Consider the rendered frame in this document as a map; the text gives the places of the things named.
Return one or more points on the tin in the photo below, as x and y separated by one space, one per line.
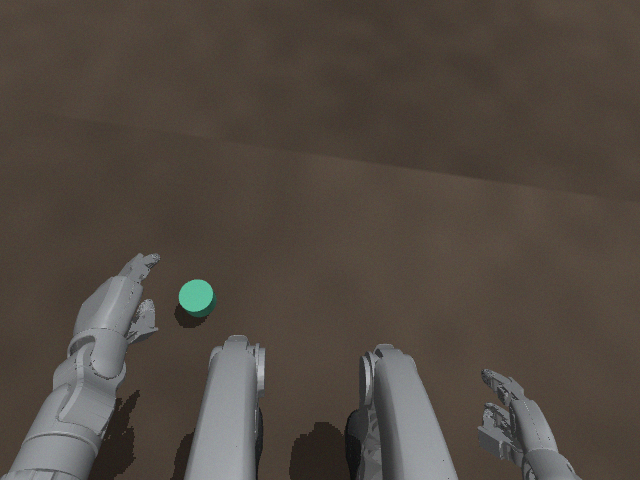
197 298

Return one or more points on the right robot foot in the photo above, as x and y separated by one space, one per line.
353 445

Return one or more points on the left robot hand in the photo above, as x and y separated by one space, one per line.
113 305

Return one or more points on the right robot arm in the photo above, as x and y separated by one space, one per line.
543 464

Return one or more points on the left robot arm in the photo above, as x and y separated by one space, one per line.
66 435

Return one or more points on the right robot hand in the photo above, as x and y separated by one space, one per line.
512 434

